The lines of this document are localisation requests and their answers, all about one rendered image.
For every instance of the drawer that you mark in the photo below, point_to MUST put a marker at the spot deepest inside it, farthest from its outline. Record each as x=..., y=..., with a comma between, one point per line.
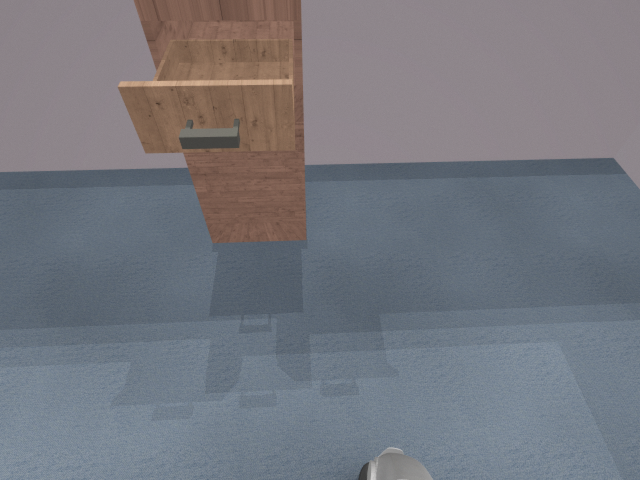
x=213, y=82

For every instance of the right robot shin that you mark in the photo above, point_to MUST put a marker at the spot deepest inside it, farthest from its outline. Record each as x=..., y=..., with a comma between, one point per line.
x=392, y=450

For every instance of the cabinet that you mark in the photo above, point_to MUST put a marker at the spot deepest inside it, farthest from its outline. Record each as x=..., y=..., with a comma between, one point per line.
x=245, y=196

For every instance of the right robot thigh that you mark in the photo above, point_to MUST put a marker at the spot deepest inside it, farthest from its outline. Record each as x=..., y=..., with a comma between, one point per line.
x=394, y=466

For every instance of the handle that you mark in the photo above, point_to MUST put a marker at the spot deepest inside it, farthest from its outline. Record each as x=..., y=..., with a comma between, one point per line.
x=210, y=138

